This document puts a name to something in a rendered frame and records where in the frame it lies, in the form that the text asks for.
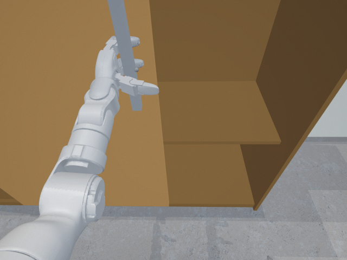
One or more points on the left robot forearm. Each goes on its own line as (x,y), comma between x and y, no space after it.
(86,149)

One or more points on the left robot hand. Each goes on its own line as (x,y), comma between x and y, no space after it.
(107,65)

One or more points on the wardrobe door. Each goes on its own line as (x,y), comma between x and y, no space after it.
(48,53)
(4,195)

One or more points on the handle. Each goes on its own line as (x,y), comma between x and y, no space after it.
(120,24)

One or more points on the robot left upper arm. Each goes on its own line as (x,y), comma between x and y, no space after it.
(70,202)

